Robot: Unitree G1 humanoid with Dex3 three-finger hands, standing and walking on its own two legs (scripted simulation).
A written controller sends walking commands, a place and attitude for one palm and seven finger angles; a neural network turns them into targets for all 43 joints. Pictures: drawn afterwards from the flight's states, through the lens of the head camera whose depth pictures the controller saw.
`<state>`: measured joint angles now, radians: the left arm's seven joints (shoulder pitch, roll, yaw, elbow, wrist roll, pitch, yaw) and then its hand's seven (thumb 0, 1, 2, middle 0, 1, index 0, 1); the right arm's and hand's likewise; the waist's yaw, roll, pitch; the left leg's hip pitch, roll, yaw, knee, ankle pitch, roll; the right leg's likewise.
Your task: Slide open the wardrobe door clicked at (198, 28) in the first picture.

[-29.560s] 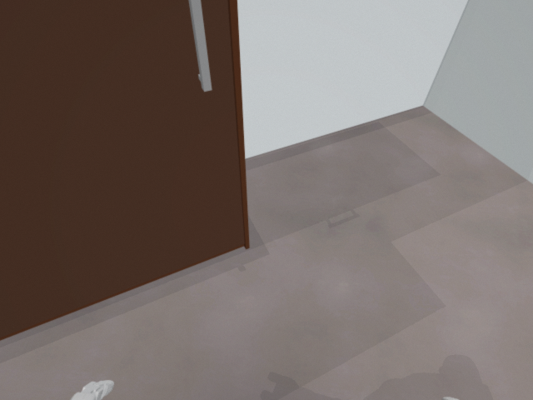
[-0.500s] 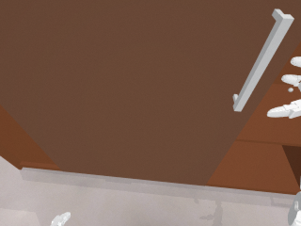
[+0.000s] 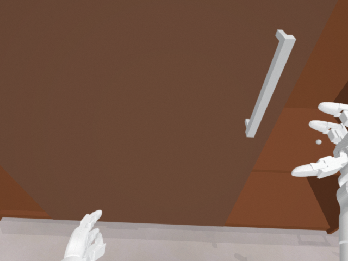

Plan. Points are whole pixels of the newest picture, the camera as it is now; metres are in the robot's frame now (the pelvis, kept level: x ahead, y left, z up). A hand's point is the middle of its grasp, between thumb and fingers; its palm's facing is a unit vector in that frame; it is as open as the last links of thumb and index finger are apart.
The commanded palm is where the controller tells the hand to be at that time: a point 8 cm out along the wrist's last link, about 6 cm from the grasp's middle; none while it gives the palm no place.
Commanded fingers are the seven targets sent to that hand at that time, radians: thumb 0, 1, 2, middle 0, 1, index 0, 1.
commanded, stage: slip the hand off the handle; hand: right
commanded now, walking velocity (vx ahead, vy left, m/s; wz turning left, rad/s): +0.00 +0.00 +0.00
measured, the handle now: (263, 90) +0.44 -0.20 +0.20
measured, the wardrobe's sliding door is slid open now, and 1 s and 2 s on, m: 0.60 0.60 0.60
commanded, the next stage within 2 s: draw the hand back to the body in 0.18 s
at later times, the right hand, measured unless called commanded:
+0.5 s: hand (313, 158) +0.26 -0.24 +0.18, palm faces +0.13 +0.99 -0.06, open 14.7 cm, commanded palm +0.21 -0.28 +0.17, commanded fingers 0.00 0.55 -0.20 0.25 1.15 0.25 1.15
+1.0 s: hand (329, 192) +0.21 -0.25 +0.16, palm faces +0.45 +0.84 -0.29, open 13.6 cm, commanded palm +0.17 -0.28 +0.17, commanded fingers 0.00 -0.03 -0.48 0.23 0.81 0.23 0.81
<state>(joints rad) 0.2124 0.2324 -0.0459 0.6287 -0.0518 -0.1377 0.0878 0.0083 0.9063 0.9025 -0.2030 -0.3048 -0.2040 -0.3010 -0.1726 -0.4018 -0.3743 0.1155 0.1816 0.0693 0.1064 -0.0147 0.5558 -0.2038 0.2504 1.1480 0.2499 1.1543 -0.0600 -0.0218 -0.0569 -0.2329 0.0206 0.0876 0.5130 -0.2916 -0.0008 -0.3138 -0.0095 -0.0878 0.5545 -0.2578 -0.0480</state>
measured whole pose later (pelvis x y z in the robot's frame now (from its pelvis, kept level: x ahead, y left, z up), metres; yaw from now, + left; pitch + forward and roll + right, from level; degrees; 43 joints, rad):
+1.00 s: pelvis -0.01 +0.03 +0.00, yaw +0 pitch -3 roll +1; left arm 0.20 0.25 -0.03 0.66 -0.03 -0.22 0.08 0.01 0.91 0.90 -0.20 -0.30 -0.20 -0.30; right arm 0.26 -0.37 -0.37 -0.20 0.16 -0.05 -0.03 -0.01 0.30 -0.33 0.24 1.00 0.25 1.01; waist -0.07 -0.06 0.00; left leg -0.15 -0.02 0.11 0.46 -0.26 0.04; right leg -0.23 -0.04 -0.06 0.50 -0.21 -0.01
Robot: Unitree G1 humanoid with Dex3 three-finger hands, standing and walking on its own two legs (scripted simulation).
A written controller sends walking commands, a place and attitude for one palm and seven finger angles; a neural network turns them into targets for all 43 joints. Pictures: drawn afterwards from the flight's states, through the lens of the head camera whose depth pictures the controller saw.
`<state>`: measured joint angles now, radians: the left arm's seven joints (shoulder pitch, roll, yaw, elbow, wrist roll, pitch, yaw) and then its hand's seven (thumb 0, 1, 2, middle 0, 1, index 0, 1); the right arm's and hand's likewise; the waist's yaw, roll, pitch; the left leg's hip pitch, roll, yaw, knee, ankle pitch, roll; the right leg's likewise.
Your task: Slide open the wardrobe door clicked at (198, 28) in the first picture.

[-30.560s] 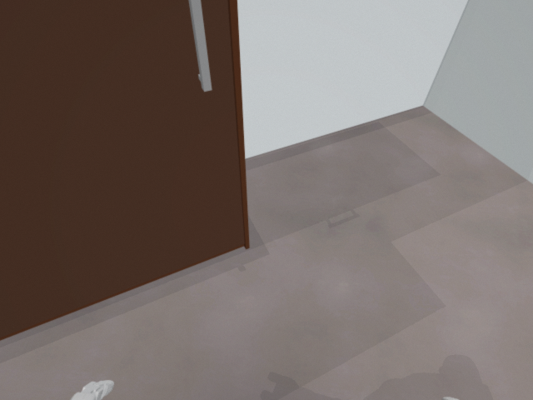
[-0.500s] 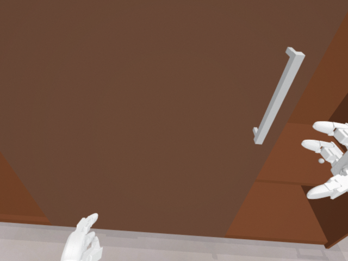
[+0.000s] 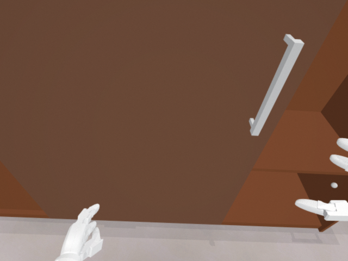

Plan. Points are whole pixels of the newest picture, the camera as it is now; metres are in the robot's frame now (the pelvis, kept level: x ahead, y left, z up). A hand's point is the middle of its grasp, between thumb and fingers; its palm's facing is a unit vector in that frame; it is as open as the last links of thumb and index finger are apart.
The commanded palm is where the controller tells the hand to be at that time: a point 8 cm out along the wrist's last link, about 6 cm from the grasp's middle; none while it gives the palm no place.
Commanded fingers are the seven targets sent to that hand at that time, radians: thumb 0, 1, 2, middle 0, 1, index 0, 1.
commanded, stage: draw the hand back to the body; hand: right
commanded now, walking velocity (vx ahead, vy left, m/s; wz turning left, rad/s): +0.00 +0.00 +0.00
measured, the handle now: (269, 91) +0.46 -0.23 +0.20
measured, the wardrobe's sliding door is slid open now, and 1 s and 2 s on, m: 0.60 0.60 0.60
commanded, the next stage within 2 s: step back with the hand held close in 0.88 s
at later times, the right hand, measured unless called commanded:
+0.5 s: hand (336, 184) +0.22 -0.29 +0.16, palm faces +0.43 +0.83 -0.36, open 8.8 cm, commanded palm +0.18 -0.32 +0.17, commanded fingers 0.00 -0.90 -0.90 0.20 0.30 0.20 0.30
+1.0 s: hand (337, 194) +0.20 -0.28 +0.16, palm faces +0.45 +0.82 -0.34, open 7.4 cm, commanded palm +0.16 -0.31 +0.18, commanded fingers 0.00 -0.90 -0.90 0.20 0.30 0.20 0.30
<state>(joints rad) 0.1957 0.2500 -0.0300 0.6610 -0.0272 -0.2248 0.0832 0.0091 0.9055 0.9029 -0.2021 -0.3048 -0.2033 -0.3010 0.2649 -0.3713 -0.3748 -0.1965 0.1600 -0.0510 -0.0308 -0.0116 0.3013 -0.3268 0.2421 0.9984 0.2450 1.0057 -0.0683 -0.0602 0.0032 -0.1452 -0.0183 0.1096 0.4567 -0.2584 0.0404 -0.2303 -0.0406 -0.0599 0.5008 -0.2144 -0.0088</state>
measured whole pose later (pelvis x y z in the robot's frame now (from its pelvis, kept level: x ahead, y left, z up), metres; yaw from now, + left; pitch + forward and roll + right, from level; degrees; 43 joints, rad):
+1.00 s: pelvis +0.01 -0.01 +0.01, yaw +0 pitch -6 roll +1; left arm 0.20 0.23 -0.02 0.66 0.01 -0.10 0.08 0.01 0.91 0.90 -0.20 -0.30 -0.20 -0.30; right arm 0.44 -0.35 -0.32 -0.36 0.10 -0.06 -0.10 0.01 -0.88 -0.90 0.21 0.30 0.21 0.31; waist -0.08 -0.05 0.02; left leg -0.02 -0.01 0.09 0.34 -0.22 0.02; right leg -0.10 -0.02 -0.08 0.39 -0.19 -0.02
